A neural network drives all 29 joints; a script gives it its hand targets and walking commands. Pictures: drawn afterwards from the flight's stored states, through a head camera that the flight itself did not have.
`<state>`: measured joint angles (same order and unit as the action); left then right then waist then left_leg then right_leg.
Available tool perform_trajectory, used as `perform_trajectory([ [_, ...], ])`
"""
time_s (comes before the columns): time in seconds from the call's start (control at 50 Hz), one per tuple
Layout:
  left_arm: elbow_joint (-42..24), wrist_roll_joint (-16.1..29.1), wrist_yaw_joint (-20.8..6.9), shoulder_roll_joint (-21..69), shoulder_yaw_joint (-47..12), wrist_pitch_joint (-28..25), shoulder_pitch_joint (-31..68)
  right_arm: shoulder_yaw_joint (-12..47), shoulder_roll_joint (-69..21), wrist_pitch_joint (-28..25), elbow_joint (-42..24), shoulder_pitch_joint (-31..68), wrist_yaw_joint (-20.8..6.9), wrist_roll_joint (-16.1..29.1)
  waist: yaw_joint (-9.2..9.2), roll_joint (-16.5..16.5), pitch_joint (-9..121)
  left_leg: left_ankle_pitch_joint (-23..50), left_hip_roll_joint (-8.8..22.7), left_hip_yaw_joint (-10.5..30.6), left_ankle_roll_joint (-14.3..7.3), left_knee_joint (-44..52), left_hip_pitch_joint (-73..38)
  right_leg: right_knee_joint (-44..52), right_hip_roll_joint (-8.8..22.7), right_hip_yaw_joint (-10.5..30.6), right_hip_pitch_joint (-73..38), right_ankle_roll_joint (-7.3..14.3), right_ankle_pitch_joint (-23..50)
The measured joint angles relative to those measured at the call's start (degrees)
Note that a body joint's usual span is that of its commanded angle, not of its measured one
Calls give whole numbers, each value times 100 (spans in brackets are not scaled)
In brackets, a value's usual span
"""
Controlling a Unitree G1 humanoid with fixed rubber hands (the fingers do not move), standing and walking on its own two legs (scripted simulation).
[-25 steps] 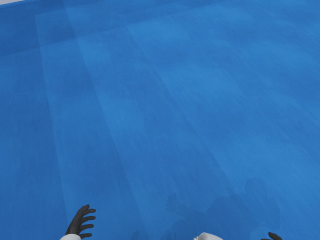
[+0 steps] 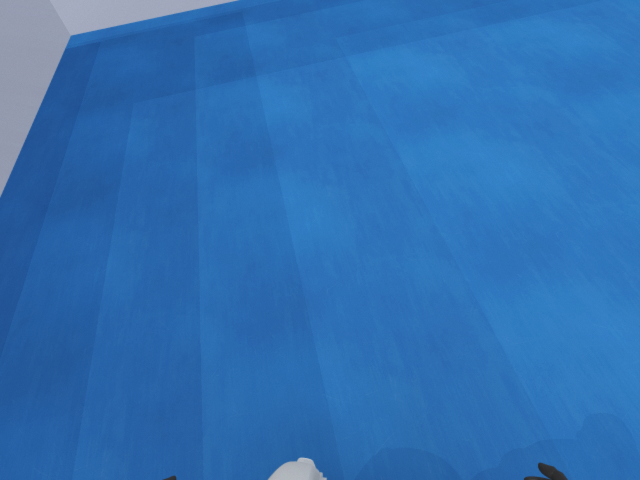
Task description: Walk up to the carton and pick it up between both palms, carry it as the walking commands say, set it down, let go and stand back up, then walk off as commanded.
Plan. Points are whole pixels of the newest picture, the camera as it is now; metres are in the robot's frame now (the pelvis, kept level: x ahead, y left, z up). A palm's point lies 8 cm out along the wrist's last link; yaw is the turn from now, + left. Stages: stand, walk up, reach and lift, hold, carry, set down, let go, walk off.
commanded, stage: walk off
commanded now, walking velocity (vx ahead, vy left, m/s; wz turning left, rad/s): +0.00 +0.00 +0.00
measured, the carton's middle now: out of the picture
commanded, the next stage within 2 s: none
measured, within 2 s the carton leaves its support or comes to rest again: neither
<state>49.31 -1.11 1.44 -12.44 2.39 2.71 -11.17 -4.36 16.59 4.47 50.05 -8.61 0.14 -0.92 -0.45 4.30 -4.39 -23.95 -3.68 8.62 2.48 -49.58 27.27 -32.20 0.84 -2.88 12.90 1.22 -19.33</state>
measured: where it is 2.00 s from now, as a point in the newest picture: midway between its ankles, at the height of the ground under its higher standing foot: outside the picture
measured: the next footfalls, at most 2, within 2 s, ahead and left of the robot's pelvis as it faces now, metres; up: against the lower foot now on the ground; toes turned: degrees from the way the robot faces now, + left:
left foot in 0.26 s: -0.02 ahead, +0.12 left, +0.00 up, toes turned +2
right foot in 0.58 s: -0.03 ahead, -0.15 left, +0.00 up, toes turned +15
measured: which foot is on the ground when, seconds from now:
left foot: up 0.00-0.24, down 0.26-0.58, up 0.60-0.92, down 0.94-1.00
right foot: down 0.00-0.30, up 0.32-0.56, down 0.58-0.98, up 1.00-1.00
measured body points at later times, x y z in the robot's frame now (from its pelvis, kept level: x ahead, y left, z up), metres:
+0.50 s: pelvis -0.06 -0.02 +0.00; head -0.02 +0.01 +0.45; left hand -0.01 +0.27 -0.13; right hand +0.04 -0.28 -0.13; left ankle -0.06 +0.12 -0.73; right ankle -0.08 -0.15 -0.70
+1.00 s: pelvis -0.06 -0.03 -0.02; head -0.03 +0.02 +0.43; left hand -0.18 +0.24 -0.16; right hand +0.24 -0.13 -0.12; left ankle -0.12 +0.07 -0.73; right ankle -0.06 -0.16 -0.71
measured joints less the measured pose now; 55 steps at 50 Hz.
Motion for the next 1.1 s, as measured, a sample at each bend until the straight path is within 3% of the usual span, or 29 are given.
perform_trajectory([
  [0.06, 48, -52, -28, 77, -12, -1, -200, -37, 51, -26, 140, -148, -89, -6, 26, 75, 181, 60, -92, -87, -9, -1289, 66, 302, 56, -2, -119, 16, 191],
  [0.1, 49, -22, -29, 92, -23, -38, -208, -63, 57, -31, 221, -268, -117, 25, -10, 111, 283, 123, -54, -110, 39, -1351, -90, 449, 70, -84, -153, 16, 305],
  [0.2, 115, 53, -57, 78, 16, -186, -69, 28, -78, -101, 397, -399, -112, 25, 33, -7, 332, 17, 276, -433, 89, 721, -1168, 408, 17, -206, -123, 53, 369],
  [0.26, 182, 36, -83, 34, 30, -150, -44, 88, -200, -170, 449, -408, -61, 32, 24, -230, 330, 441, 320, -685, -24, 2072, -1772, 118, 53, -306, -7, 25, 260],
  [0.3, 196, 12, -59, -76, 69, -89, -66, 122, -331, -195, 461, -387, -33, 12, 41, -592, 265, 788, 154, -724, -196, 2191, -1796, -75, 232, -287, 72, -22, 189],
  [0.38, 94, 37, -17, -271, 144, 2, -100, 80, -391, -244, 406, -468, -25, -24, 46, -814, 242, 804, 139, -508, -273, 2004, -1442, -1233, 77, -33, 564, -194, -664],
  [0.44, 25, 16, -48, -384, 198, -29, 8, 39, -367, -252, 410, -453, 27, -41, 31, -857, 117, 995, 89, -273, -224, 2102, -1256, -1841, 49, 173, 780, -240, -754],
  [0.52, -65, 79, -9, -384, 163, -166, 161, -50, -226, -233, 363, -351, 50, -1, -33, -680, -34, 1218, 31, 77, -134, 2165, -977, -1295, 17, 376, 639, -357, -1036],
  [0.56, -98, 153, 15, -356, 116, -215, 218, -97, -143, -192, 326, -294, 42, 9, -66, -529, -74, 1278, -1, 283, -55, 2118, -817, -533, -31, 415, 369, -398, -977],
  [0.6, -109, 147, 42, -287, 91, -272, 206, -137, -37, -153, 280, -236, 8, 68, -62, -288, -99, 1054, -12, 491, -5, 1803, -607, 224, -94, 262, 124, -308, 115],
  [0.62, -117, 112, 45, -259, 82, -268, 150, -155, -1, -144, 254, -214, -5, 63, -56, -198, -75, 520, -14, 400, 29, 1390, -428, 218, -89, 156, 128, -209, 282],
  [0.66, -93, 16, 58, -239, 74, -199, 33, -164, 29, -126, 191, -155, -46, 15, -59, -123, 0, -111, 32, -71, 116, 303, 10, 232, 14, -72, 67, -79, 181],
  [0.74, -147, -68, 64, -178, 68, -112, -13, -206, 140, -85, 85, -76, -231, 13, -18, 6, 85, 60, 368, -721, 286, -1112, 452, 523, 166, -612, -240, -54, 129],
  [0.82, -209, -15, 44, -205, 82, -177, 34, -149, 119, -11, -90, 73, -393, 62, 57, -100, 59, 308, 683, -1028, 384, -540, 205, 411, 326, -1067, -341, -76, -31],
  [0.94, -184, 43, -77, -342, 189, -241, -96, -65, -9, -63, -446, 411, -393, 50, 186, -487, -104, 263, 674, -1327, 91, 1035, -644, -546, 795, -1635, -308, -256, -734],
  [0.98, -164, 73, -136, -449, 237, -199, -164, -57, -97, -143, -499, 534, -302, 16, 288, -857, -235, 595, 375, -1429, -205, 1059, -730, -1384, 1209, -1470, -55, -379, -911],
  [1.04, -235, 12, -193, -495, 257, -99, -160, -66, -109, -248, -574, 496, -172, 2, 283, -943, -296, 406, 268, -1263, -386, 886, -662, -2967, 955, -606, 706, -628, -1424],
  [1.1, -410, 9, -225, -512, 199, -71, 119, -94, -105, -257, -503, 236, -25, 38, 150, -959, -307, 551, 116, -914, -368, 1090, -674, -3324, 788, -193, 1196, -735, -1379],
])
